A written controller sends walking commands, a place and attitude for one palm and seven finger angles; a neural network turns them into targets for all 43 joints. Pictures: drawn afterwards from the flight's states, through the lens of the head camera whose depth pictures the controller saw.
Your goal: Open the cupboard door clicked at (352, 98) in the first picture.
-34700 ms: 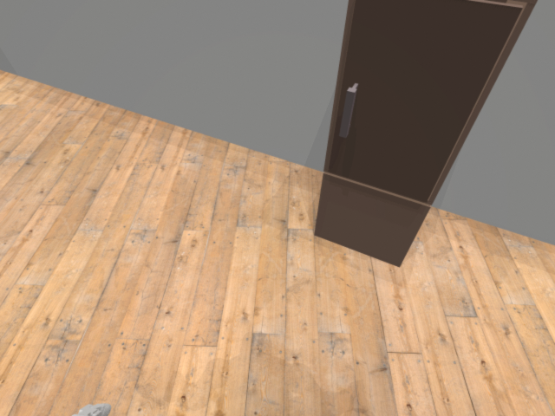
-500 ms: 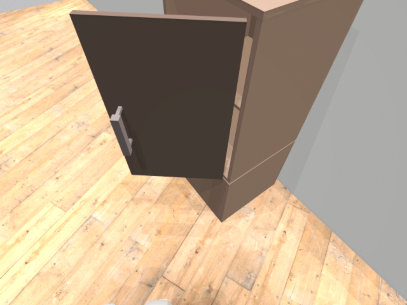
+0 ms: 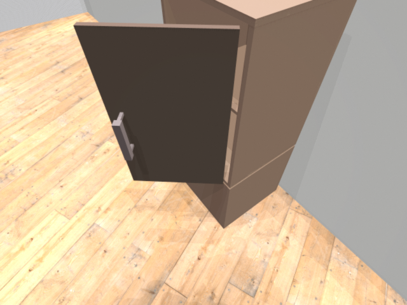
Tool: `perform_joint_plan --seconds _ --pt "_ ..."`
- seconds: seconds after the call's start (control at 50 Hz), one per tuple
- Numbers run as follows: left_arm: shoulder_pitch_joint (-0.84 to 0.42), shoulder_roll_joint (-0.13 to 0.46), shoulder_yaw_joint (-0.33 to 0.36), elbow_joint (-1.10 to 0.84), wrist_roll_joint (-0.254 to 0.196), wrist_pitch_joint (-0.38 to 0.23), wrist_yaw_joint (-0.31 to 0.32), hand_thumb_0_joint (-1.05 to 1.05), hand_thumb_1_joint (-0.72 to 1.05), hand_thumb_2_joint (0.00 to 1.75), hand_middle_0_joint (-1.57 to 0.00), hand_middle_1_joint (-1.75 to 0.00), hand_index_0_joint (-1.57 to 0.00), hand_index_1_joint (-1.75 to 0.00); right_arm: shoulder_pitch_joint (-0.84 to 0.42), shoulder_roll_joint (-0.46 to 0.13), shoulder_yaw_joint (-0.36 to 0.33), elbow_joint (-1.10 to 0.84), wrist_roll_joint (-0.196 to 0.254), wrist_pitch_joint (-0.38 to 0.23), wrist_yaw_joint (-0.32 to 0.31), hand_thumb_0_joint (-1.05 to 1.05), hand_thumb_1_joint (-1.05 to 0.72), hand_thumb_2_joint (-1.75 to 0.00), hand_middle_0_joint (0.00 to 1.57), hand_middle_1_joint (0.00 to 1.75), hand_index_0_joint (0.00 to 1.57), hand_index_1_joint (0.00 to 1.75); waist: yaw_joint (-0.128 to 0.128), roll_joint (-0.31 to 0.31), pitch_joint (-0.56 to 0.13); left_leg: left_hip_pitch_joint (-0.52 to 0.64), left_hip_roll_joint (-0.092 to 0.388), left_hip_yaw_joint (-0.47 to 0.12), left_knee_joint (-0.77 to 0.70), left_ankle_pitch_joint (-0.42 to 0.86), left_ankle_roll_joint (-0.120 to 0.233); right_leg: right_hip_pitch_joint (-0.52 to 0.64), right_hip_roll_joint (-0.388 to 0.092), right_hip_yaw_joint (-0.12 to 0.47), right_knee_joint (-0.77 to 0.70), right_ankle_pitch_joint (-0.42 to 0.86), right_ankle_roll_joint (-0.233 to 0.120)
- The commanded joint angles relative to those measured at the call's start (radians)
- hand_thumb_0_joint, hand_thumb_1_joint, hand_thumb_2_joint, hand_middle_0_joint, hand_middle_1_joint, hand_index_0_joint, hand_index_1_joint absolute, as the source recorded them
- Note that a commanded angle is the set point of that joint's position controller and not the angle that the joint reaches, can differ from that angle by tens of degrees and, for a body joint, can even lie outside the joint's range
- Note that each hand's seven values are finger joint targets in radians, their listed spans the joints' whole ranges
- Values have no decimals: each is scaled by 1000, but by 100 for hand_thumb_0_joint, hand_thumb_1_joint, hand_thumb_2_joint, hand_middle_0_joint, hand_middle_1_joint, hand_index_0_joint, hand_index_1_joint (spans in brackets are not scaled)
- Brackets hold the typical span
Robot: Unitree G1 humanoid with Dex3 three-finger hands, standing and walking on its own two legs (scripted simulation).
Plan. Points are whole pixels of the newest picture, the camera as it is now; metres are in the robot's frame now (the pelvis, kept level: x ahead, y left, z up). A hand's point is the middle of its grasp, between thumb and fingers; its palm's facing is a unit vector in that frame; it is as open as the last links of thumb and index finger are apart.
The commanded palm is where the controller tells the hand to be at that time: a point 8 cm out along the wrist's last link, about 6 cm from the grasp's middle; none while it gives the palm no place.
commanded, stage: come to a stop and stand still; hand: left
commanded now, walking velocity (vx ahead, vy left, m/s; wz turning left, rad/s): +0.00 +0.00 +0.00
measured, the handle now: (125, 136) +0.57 +0.27 -0.06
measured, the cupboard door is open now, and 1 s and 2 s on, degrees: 51 51 51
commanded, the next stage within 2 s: look again from close up in 0.90 s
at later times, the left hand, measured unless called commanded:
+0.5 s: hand out of the picture +0.03 +0.16 -0.17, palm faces +0.02 -0.98 -0.17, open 7.3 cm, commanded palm none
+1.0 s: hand out of the picture +0.03 +0.16 -0.17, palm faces +0.03 -0.98 -0.17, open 7.4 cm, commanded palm none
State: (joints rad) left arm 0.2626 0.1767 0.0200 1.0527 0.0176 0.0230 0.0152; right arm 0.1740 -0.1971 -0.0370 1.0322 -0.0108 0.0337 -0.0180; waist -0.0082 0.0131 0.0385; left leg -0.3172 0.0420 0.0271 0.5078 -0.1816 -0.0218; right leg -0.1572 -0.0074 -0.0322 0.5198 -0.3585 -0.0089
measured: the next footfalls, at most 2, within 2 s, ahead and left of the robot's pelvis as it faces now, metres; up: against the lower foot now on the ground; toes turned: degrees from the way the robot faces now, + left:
none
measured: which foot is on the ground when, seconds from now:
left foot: down 0.00-1.00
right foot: down 0.00-1.00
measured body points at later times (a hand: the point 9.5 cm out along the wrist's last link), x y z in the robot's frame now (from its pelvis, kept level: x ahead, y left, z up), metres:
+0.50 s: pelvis +0.03 -0.01 +0.00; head +0.05 +0.00 +0.45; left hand +0.03 +0.21 -0.16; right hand +0.00 -0.22 -0.16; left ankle +0.05 +0.14 -0.73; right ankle -0.05 -0.11 -0.73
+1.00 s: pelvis +0.04 +0.00 +0.01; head +0.05 +0.00 +0.46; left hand +0.03 +0.22 -0.16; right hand +0.06 -0.23 -0.15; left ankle +0.05 +0.14 -0.73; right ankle -0.05 -0.11 -0.73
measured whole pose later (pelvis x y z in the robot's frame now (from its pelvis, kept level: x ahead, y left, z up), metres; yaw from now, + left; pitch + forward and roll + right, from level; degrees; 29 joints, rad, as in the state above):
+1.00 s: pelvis +0.04 +0.00 +0.01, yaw +0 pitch -1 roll +1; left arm 0.29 0.15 0.01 1.13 0.01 0.00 0.03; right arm 0.21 -0.15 -0.01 1.14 -0.01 -0.01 -0.04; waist 0.00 -0.03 0.04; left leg -0.21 0.04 0.04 0.45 -0.22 -0.03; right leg -0.02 -0.01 -0.02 0.40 -0.36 -0.01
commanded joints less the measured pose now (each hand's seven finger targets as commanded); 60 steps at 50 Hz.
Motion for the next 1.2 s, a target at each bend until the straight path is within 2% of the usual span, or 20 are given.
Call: perform_joint_plan --seconds 0.0,0.04,0.1,0.18,0.26,0.32,0.44,0.58,0.74,0.9,0.96,0.98,1.0,1.02,1.04,1.08,1.1,1.12,1.16,1.18 --pt "-1 119 14 -34 -11 -31 16 0 90 90 -20 -30 -20 -30 66 -79 -11 10 -2 -19 -7 0 -90 -90 20 30 20 30 -16 -97 13 146 38 -38 -41 80 13 -132 -132 111 -192 211 -46" --pt "7 115 15 -20 -13 -24 14 0 90 90 -20 -30 -20 -30 71 -75 -8 31 -4 -18 -8 0 -90 -90 20 30 20 30 -10 -31 59 135 45 -50 -65 43 15 -157 -116 110 -220 54 -42" --pt "25 100 13 3 -14 -22 13 0 90 90 -20 -30 -20 -30 98 -65 -2 56 -6 -19 -11 0 -90 -90 20 30 20 30 -4 -14 91 100 47 -57 -94 12 18 -135 -101 107 -233 1 -42" --pt "50 85 12 24 -17 -28 15 0 90 90 -20 -30 -20 -30 129 -54 5 79 -6 -32 -18 0 -90 -90 20 30 20 30 7 -12 39 118 57 -54 -96 100 21 -60 -99 88 -216 119 -41" --pt "62 82 14 32 -19 -32 19 0 90 90 -20 -30 -20 -30 159 -57 6 95 -4 -41 -24 0 -90 -90 20 30 20 30 5 -21 -15 137 64 -54 -86 175 22 2 -99 71 -182 245 -38" --pt "73 76 13 40 -18 -31 22 0 90 90 -20 -30 -20 -30 162 -48 8 102 -3 -41 -26 0 -90 -90 20 30 20 30 9 -26 5 136 62 -48 -82 195 21 7 -101 65 -179 289 -36" --pt "81 67 11 46 -17 -31 24 0 90 90 -20 -30 -20 -30 165 -41 7 107 -3 -41 -28 0 -90 -90 20 30 20 30 6 -22 21 143 61 -50 -88 188 24 0 -98 61 -182 269 -31" --pt "96 56 7 51 -13 -34 26 0 90 90 -20 -30 -20 -30 141 -40 7 102 -1 -43 -30 0 -90 -90 20 30 20 30 6 -40 30 170 62 -42 -82 213 27 -5 -98 62 -187 329 -24" --pt "102 67 5 56 -12 -36 25 0 90 90 -20 -30 -20 -30 115 -56 7 90 -2 -45 -30 0 -90 -90 20 30 20 30 6 -18 14 192 60 -40 -83 243 26 9 -104 65 -186 369 -18" --pt "105 70 4 58 -11 -38 27 0 90 90 -20 -30 -20 -30 108 -62 9 86 -2 -47 -32 0 -90 -90 20 30 20 30 6 -36 4 204 62 -37 -76 282 27 29 -106 58 -184 427 -16" --pt "101 75 4 57 -12 -36 26 0 90 90 -20 -30 -20 -30 108 -64 10 88 -2 -46 -31 0 -90 -90 20 30 20 30 8 -33 22 192 60 -42 -88 262 26 26 -106 55 -192 388 -14" --pt "111 245 -4 -37 16 -60 32 0 90 90 -20 -30 -20 -30 39 -165 13 -51 -4 -60 -9 0 -90 -90 20 30 20 30 5 50 113 181 39 -56 -27 260 39 -73 -102 60 -187 458 -13" --pt "80 189 32 -44 11 -65 39 0 90 90 -20 -30 -20 -30 60 -149 -19 -71 -14 -79 -18 0 -90 -90 20 30 20 30 -6 120 -13 155 41 -41 39 295 49 -41 -120 87 -85 475 -23" --pt "88 189 27 -57 4 -72 39 0 90 90 -20 -30 -20 -30 73 -138 -19 -73 -14 -81 -24 0 -90 -90 20 30 20 30 -4 104 -121 181 53 -56 73 385 62 1 -114 88 -49 579 -37" --pt "110 168 28 -67 6 -73 38 0 90 90 -20 -30 -20 -30 93 -124 -18 -86 -11 -83 -26 0 -90 -90 20 30 20 30 2 26 -170 170 53 -52 93 438 63 34 -115 84 -33 676 -43" --pt "145 162 22 -83 5 -64 39 0 90 90 -20 -30 -20 -30 97 -113 -13 -111 -12 -76 -22 0 -90 -90 20 30 20 30 16 -151 -159 90 25 -13 108 374 67 101 -121 81 1 898 -41" --pt "139 170 28 -97 3 -58 39 0 90 90 -20 -30 -20 -30 81 -115 -19 -121 -10 -68 -21 0 -90 -90 20 30 20 30 19 -181 -116 41 10 -2 104 249 66 103 -130 82 3 906 -42" --pt "128 177 29 -114 5 -51 39 0 90 90 -20 -30 -20 -30 69 -119 -22 -132 -9 -62 -21 0 -90 -90 20 30 20 30 15 -172 -87 29 4 5 81 197 67 90 -130 88 10 878 -48" --pt "111 188 30 -148 5 -41 38 0 90 90 -20 -30 -20 -30 73 -135 -28 -136 -9 -58 -21 0 -90 -90 20 30 20 30 11 -85 -91 93 21 -1 61 302 75 42 -110 79 21 738 -43" --pt "122 170 22 -158 5 -37 38 0 90 90 -20 -30 -20 -30 84 -124 -23 -132 -11 -57 -17 0 -90 -90 20 30 20 30 13 -61 -107 136 33 -6 68 380 80 21 -96 74 21 669 -37"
